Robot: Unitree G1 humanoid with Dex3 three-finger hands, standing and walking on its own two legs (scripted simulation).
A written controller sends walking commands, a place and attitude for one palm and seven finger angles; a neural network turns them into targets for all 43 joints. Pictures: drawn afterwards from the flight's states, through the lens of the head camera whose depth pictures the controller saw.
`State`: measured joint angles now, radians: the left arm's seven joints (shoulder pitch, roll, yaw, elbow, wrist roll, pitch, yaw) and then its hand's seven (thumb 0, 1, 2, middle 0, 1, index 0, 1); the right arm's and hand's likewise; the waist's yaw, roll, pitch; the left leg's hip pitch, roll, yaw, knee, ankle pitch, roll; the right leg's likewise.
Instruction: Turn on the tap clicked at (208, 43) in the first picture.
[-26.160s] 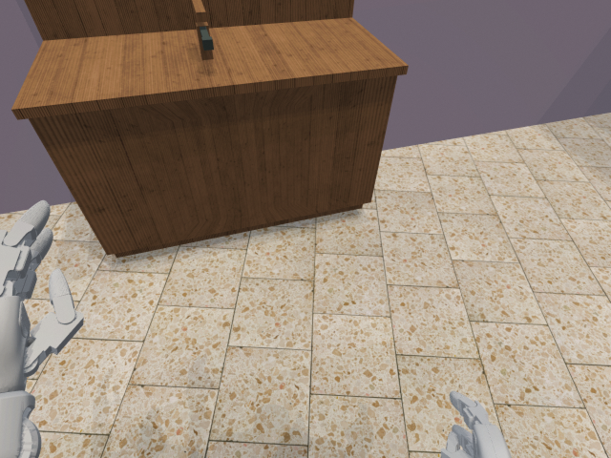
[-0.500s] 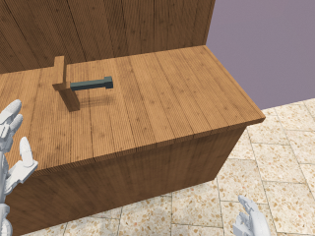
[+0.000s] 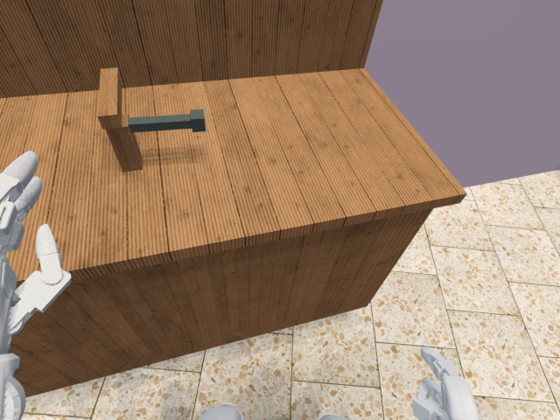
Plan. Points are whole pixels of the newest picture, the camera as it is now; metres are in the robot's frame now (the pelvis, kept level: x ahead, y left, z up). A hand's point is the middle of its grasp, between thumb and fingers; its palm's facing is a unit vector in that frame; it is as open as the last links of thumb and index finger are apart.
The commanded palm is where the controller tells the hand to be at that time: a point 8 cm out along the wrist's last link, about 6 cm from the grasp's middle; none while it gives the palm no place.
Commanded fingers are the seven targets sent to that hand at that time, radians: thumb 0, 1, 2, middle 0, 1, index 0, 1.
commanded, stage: step back with the hand held close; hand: left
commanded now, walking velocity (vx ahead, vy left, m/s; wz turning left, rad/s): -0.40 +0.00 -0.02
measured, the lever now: (197, 120) +0.58 +0.18 +0.09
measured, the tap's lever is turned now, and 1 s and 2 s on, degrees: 86 86 86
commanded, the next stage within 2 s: stop stepping back and stand still in 0.42 s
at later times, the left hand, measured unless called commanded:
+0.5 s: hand (28, 380) +0.13 +0.21 +0.19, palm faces +0.31 -0.88 -0.37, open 7.4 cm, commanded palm +0.07 +0.26 +0.20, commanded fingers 0.00 0.90 0.90 -0.20 -0.30 -0.20 -0.30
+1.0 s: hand out of the picture +0.00 +0.20 +0.18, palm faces +0.42 -0.85 -0.33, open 7.4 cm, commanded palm -0.05 +0.24 +0.20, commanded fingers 0.00 0.90 0.90 -0.20 -0.30 -0.20 -0.30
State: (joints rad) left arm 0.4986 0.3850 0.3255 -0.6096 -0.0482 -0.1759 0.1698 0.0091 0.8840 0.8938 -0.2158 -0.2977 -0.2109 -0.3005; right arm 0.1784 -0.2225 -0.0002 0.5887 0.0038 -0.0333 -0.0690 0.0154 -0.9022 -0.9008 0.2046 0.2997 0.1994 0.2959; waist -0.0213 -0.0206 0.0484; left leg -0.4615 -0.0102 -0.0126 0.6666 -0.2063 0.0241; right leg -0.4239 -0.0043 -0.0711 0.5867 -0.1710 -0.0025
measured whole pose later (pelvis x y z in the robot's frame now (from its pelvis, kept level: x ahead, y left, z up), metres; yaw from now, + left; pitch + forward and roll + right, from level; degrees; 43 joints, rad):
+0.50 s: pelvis -0.09 -0.02 +0.02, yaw -2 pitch +3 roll +0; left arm 0.50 0.39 0.34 -0.58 -0.05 -0.21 0.12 0.01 0.88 0.89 -0.22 -0.30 -0.21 -0.30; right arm 0.16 -0.18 0.03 0.61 0.01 -0.04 -0.07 0.02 -0.90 -0.90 0.21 0.30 0.20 0.30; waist -0.01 -0.07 -0.01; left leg -0.44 -0.02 0.03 0.80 -0.40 -0.04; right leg -0.30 -0.01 0.03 0.48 -0.23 0.01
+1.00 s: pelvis -0.21 -0.04 +0.02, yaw +1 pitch -1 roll +2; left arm 0.47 0.33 0.31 -0.46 -0.04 -0.10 0.16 0.01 0.89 0.89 -0.21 -0.30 -0.21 -0.30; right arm 0.27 -0.22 0.02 0.66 0.00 -0.09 -0.08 0.02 -0.90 -0.90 0.20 0.30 0.20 0.30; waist -0.03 -0.04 -0.06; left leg -0.24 0.01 0.06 0.62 -0.46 0.05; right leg -0.38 -0.01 -0.06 0.53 -0.21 -0.06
